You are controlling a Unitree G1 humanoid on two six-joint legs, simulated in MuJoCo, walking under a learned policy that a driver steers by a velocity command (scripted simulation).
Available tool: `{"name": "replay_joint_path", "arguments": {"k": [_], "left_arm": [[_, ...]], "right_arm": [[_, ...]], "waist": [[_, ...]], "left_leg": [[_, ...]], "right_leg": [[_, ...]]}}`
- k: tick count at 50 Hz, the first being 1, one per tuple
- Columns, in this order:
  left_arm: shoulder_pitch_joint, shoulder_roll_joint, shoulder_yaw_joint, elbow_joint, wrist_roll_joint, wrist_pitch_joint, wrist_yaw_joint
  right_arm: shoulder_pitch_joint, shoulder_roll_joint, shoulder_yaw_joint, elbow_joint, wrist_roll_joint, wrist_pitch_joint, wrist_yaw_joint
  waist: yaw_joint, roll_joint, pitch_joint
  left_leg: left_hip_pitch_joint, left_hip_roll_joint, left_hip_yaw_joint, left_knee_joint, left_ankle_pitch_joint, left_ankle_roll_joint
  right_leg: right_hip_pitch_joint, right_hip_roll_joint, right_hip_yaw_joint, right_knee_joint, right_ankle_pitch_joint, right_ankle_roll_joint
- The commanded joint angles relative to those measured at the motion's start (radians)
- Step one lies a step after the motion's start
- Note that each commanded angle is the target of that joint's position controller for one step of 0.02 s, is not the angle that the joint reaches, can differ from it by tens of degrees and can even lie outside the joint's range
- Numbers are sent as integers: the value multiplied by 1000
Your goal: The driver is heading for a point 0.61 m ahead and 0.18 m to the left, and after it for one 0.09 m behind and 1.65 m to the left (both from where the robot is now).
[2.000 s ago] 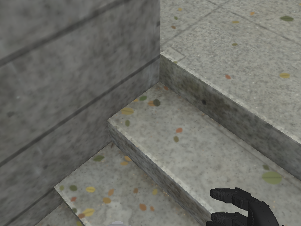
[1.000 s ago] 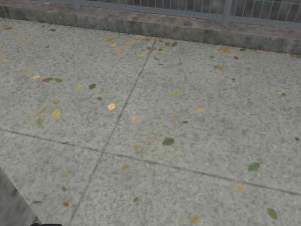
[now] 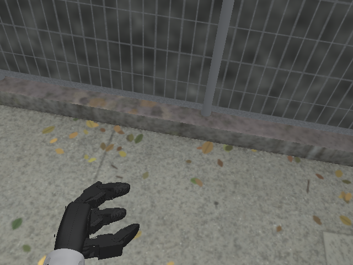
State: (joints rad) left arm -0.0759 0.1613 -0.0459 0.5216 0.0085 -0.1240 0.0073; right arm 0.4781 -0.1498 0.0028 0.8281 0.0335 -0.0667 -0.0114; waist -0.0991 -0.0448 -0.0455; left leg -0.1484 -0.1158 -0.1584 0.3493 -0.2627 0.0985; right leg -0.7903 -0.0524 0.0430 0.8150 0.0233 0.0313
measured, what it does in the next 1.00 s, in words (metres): walks ahead, turning left: right foot, then left foot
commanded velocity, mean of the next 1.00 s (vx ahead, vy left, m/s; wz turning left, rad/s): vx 0.43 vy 0.00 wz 0.58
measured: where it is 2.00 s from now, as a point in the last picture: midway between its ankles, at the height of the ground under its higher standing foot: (96, 246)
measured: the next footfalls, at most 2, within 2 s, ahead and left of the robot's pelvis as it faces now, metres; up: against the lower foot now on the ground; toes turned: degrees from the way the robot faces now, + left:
right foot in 0.12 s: +0.26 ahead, -0.12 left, +0.00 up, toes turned +9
left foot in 0.64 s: +0.47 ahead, +0.21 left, +0.00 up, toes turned +24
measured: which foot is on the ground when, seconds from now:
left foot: down 0.00-0.12, up 0.14-0.62, down 0.64-1.00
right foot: up 0.00-0.10, down 0.12-0.66, up 0.68-1.00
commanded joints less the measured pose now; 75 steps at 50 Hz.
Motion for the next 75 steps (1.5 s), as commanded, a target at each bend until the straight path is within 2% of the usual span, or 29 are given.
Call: {"name": "replay_joint_path", "arguments": {"k": [1,4,6,7,8,10,12,15,17,27,29,31,32,33,34,35,37,39,45,52,54,55,56,57,60,66,73,74,75], "left_arm": [[-125,92,53,-49,-26,5,-5],[-33,160,100,-18,-27,-7,-12],[216,214,127,37,-4,-31,1],[388,279,142,54,1,-26,14],[397,284,144,83,10,-17,7],[345,135,121,67,-10,-5,28],[301,151,114,87,1,-5,20],[295,142,113,140,4,-6,-1],[307,178,122,175,8,-7,-11],[419,289,145,270,-24,32,12],[424,291,144,272,-27,40,7],[414,339,158,270,-31,56,18],[418,334,152,249,-10,52,21],[466,216,115,183,40,34,9],[450,207,94,153,23,-5,-9],[355,254,110,140,-11,-21,-15],[315,242,106,134,7,-21,7],[334,243,120,137,9,9,20],[200,150,91,116,20,39,18],[101,208,116,115,7,32,-1],[191,232,128,127,35,12,14],[242,279,137,116,53,10,19],[306,272,146,146,44,26,17],[278,221,143,119,5,42,19],[181,162,118,90,6,84,41],[146,226,145,117,7,115,60],[160,261,156,152,-26,119,25],[172,243,151,159,-25,120,16],[199,192,139,167,-18,126,5]], "right_arm": [[33,-187,-55,-50,4,0,-21],[-11,-189,-70,-73,1,25,-14],[-105,-174,-69,-130,-14,15,-2],[-92,-107,-50,-163,-50,2,3],[77,-98,-35,-177,-10,-5,8],[-94,-236,-73,-178,-7,10,3],[-221,-209,-76,-232,-42,16,9],[-198,-143,-65,-234,-8,29,21],[-241,-153,-66,-245,-16,38,19],[-532,-147,-53,-342,-1,19,73],[-523,-162,-59,-345,-16,23,76],[-347,-215,-93,-308,-25,27,75],[-165,-287,-131,-260,-30,31,60],[-84,-423,-160,-244,-25,36,38],[-44,-420,-148,-270,-29,25,36],[-69,-362,-132,-265,-40,13,37],[-230,-288,-114,-290,-20,3,36],[-293,-239,-98,-284,-19,3,36],[-229,-277,-115,-215,-13,35,-8],[-214,-260,-111,-202,-13,67,-32],[-240,-209,-102,-229,-13,63,-26],[-175,-151,-87,-247,-28,54,-22],[-62,-196,-90,-258,-8,43,-15],[-77,-312,-116,-235,-16,48,-9],[-218,-284,-124,-249,-14,121,-23],[-266,-165,-82,-269,-16,126,-6],[-228,-203,-103,-257,-42,132,10],[-187,-210,-110,-244,-45,137,9],[-152,-290,-137,-246,-39,135,-1]], "waist": [[-3,185,-15],[50,188,-25],[165,166,-183],[201,11,-326],[114,-396,-406],[170,-94,-153],[136,44,-25],[84,-17,28],[81,-11,52],[177,-26,76],[159,-50,58],[44,-75,-33],[-38,-55,-123],[4,218,-217],[-15,262,-440],[-30,168,-348],[66,40,-126],[142,54,-61],[113,118,-59],[85,187,-82],[124,189,-114],[105,-9,-208],[81,-304,-347],[103,-196,-351],[105,-24,-127],[96,-86,-76],[68,-119,-86],[58,-102,-86],[72,42,-48]], "left_leg": [[-3,183,-177,-70,271,101],[98,207,-261,102,442,86],[-15,152,-213,388,489,46],[-216,74,-108,657,108,17],[-575,11,-33,899,-326,-40],[-688,133,-5,1063,-136,-75],[-650,179,15,1053,-24,-78],[-628,212,31,1008,-13,-89],[-642,229,35,938,26,-109],[-615,196,159,376,210,-56],[-482,132,226,327,114,-13],[-209,39,285,223,103,45],[104,35,228,212,196,79],[504,306,-218,230,326,210],[631,468,-676,38,196,366],[562,424,-574,7,161,306],[199,346,-301,10,461,229],[-14,292,-193,-20,612,194],[-162,179,-54,21,746,129],[-67,195,-231,148,430,55],[-97,105,-212,334,344,4],[-277,20,-123,564,-34,-46],[-491,-40,-64,757,-460,-94],[-520,41,-49,887,-409,-129],[-523,109,13,973,-224,-166],[-375,145,126,632,-109,-153],[-125,105,215,235,34,-51],[-41,78,214,163,69,-20],[43,205,7,38,172,39]], "right_leg": [[251,90,-37,-273,51,44],[356,108,-2,-398,-66,-24],[719,-20,67,-393,-25,-124],[1019,-224,260,-319,77,-184],[1256,-408,714,-428,-141,-370],[995,-336,527,-493,-351,-285],[756,-258,357,-554,-207,-258],[642,-192,171,-610,-80,-236],[600,-187,76,-626,51,-234],[846,-231,-112,-578,152,-157],[841,-233,-163,-498,434,-134],[816,-199,-220,-242,709,-99],[624,-155,-242,1,606,-63],[167,-22,-235,405,-247,3],[-10,91,1,644,-603,15],[-103,36,68,685,-496,4],[-25,-31,42,550,-368,5],[108,-65,41,444,-362,11],[214,31,-20,40,-134,39],[351,94,41,-297,-41,-16],[539,1,87,-430,174,-81],[796,-212,242,-337,624,-180],[1029,-425,499,-333,760,-390],[972,-430,509,-364,539,-391],[671,-272,291,-455,84,-278],[553,-209,54,-554,22,-247],[529,-247,-26,-453,-137,-183],[482,-219,-58,-381,-180,-138],[341,-143,-161,-177,-314,-46]]}}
